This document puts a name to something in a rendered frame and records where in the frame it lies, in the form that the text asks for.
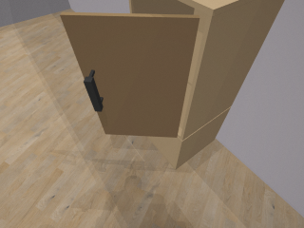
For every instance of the cupboard door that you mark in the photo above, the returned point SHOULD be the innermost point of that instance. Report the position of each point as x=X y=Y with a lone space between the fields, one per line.
x=142 y=63

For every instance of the handle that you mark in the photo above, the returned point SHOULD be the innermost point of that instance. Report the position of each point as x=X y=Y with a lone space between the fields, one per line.
x=93 y=92

